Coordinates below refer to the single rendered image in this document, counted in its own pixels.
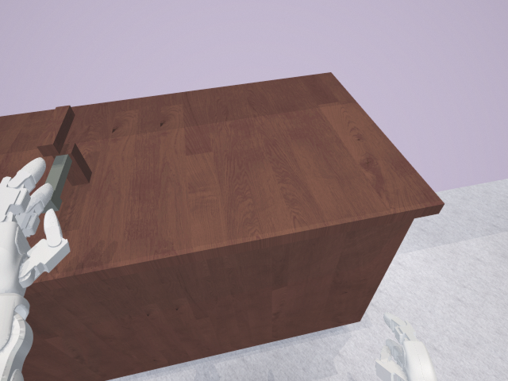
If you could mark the tap lever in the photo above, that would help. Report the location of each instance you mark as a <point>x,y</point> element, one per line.
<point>57,177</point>

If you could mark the left robot forearm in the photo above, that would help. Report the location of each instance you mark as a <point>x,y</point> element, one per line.
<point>16,336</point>

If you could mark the robot left hand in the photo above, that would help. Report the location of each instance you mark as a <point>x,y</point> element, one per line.
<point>19,219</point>

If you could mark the counter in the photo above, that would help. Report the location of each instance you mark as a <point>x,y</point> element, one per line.
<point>208,221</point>

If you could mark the robot right hand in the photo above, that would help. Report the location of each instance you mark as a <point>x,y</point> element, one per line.
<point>413,359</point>

